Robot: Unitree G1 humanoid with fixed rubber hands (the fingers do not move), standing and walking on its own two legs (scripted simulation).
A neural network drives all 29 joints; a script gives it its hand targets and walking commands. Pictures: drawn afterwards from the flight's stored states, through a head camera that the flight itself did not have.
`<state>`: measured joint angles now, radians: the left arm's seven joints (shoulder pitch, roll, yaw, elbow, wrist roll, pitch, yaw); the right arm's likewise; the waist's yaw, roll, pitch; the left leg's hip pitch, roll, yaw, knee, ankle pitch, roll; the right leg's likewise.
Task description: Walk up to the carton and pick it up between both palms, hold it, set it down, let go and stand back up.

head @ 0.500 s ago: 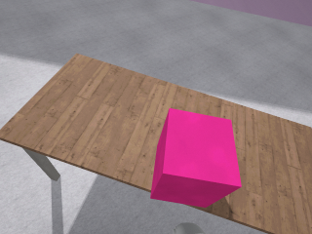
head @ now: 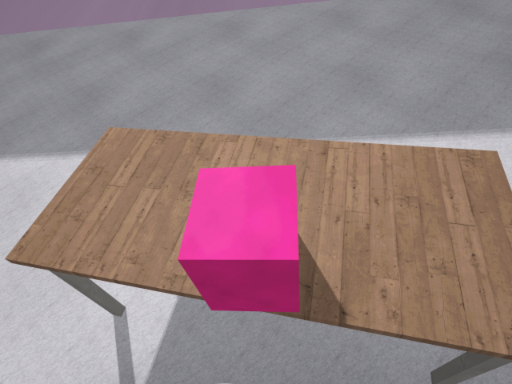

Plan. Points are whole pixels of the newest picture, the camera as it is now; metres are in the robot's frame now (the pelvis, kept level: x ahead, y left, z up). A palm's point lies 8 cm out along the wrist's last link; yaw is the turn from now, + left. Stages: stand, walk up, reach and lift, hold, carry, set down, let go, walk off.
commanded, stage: walk up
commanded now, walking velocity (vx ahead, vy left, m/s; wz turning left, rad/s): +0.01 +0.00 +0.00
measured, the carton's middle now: (250, 242) +0.40 +0.04 -0.10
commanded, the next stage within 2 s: none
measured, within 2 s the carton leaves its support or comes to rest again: neither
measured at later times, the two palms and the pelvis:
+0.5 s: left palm out of the picture -0.05 +0.29 -0.16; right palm (375, 381) +0.14 -0.16 -0.13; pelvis +0.04 +0.06 -0.01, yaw +0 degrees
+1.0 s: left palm out of the picture +0.06 +0.28 -0.15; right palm out of the picture +0.08 -0.16 -0.15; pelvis +0.07 +0.06 +0.00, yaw -1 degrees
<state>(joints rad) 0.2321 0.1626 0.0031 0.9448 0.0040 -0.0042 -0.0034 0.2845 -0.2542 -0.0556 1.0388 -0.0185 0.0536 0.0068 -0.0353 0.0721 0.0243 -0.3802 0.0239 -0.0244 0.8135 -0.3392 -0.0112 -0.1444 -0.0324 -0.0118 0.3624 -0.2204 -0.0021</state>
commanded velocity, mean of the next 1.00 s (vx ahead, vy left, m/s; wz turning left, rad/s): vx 0.05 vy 0.03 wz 0.00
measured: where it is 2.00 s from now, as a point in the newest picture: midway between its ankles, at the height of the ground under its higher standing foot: outside the picture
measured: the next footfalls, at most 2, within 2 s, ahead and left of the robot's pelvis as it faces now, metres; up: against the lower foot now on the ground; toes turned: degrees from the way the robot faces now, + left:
left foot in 0.38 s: +0.12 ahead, +0.18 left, +0.00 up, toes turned +4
right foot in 0.70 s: +0.03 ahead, -0.08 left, +0.00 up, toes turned +0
